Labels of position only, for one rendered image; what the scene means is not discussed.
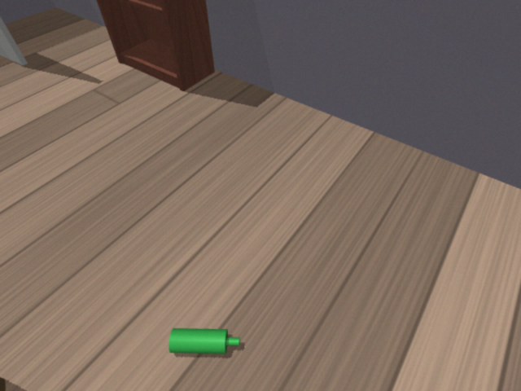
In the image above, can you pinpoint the bookshelf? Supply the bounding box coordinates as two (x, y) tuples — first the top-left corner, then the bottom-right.
(97, 0), (215, 91)

